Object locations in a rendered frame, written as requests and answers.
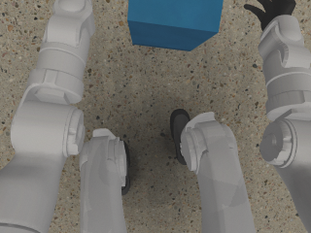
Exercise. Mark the robot right forearm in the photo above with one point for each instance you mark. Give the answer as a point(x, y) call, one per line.
point(286, 66)

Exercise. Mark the robot left forearm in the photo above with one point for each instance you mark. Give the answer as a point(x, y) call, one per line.
point(58, 76)

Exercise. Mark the left robot shin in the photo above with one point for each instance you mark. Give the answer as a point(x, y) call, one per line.
point(99, 132)

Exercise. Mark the left robot foot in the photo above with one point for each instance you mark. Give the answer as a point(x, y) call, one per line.
point(125, 189)

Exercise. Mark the right robot hand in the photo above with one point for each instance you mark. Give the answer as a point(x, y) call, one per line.
point(273, 9)

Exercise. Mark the right robot upper arm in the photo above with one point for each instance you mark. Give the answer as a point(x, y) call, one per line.
point(286, 144)

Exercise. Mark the left robot upper arm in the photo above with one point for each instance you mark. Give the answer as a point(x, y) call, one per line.
point(44, 135)

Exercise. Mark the carton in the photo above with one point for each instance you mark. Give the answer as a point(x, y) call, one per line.
point(173, 24)

